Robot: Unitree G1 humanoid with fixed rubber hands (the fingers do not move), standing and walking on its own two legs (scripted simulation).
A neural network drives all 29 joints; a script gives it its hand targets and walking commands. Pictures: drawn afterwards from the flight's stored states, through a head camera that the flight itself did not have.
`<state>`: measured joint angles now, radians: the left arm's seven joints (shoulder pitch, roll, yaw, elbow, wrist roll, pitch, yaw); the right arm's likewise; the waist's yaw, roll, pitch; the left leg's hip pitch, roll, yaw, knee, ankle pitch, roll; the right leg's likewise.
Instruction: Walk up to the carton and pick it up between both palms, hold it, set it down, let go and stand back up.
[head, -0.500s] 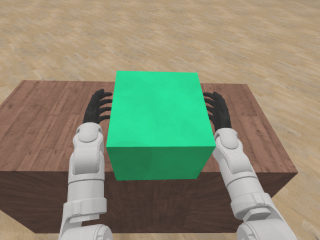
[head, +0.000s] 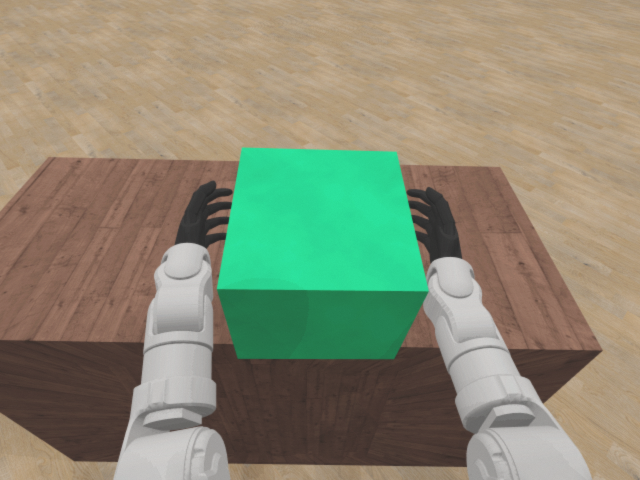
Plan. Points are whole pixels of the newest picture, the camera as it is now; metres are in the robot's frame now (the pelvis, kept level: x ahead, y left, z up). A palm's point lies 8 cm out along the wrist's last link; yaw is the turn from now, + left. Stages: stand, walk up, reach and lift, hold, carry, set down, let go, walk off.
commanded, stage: set down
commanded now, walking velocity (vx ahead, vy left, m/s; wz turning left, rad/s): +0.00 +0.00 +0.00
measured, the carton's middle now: (318, 253) +0.41 +0.01 +0.07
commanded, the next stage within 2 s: none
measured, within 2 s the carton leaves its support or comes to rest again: rests again in 1.26 s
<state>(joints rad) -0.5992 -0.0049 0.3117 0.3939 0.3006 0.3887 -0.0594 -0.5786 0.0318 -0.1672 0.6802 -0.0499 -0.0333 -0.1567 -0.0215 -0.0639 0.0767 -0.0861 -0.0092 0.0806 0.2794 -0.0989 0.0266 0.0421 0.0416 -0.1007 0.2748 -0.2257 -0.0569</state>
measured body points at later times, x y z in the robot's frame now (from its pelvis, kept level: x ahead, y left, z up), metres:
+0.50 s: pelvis +0.01 +0.01 +0.00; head +0.02 +0.03 +0.45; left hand +0.43 +0.17 +0.11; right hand +0.41 -0.15 +0.11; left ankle +0.04 +0.10 -0.75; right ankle -0.04 -0.06 -0.75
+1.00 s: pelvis +0.02 +0.01 +0.00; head +0.04 +0.02 +0.45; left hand +0.45 +0.16 +0.09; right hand +0.43 -0.15 +0.09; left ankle +0.04 +0.10 -0.75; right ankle -0.04 -0.07 -0.75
